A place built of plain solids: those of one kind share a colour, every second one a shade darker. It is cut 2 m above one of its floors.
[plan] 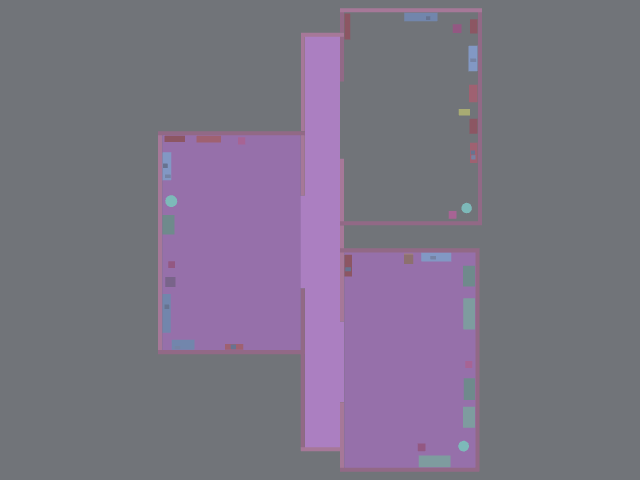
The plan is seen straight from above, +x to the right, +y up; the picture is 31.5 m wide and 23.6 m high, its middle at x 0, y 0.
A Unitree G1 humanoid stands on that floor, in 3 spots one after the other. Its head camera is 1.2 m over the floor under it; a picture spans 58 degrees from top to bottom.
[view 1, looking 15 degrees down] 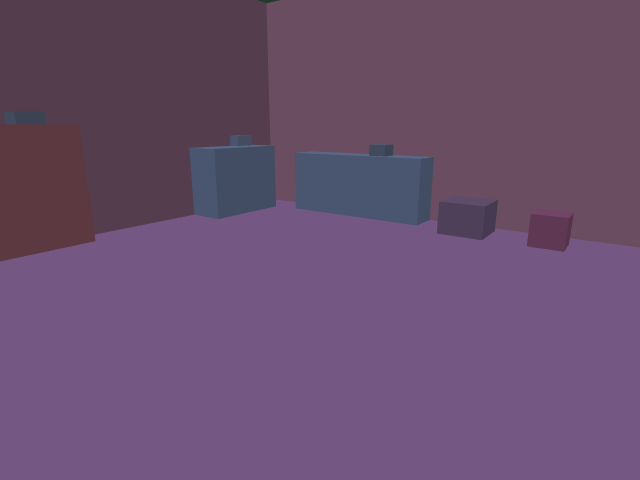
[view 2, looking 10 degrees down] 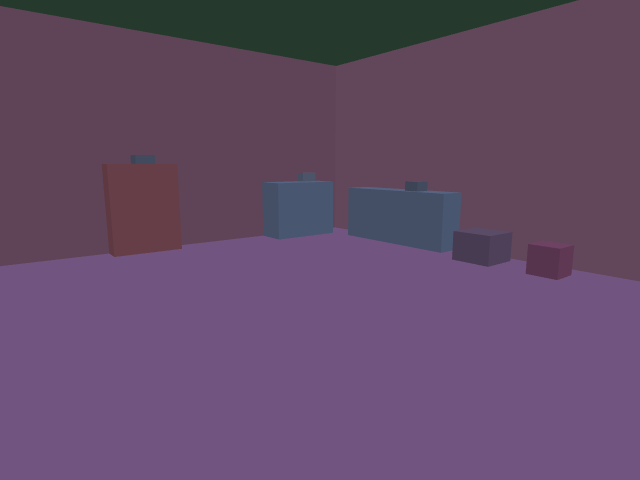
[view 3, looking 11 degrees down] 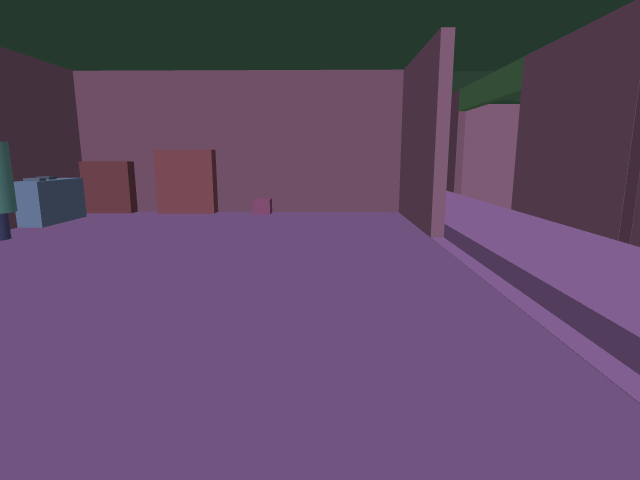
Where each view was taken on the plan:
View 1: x -2.49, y -0.59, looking -144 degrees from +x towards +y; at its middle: floor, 4.64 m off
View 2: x -2.49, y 0.88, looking -128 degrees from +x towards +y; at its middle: floor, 6.91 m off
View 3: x -2.49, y -4.22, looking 91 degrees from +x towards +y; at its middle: floor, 6.29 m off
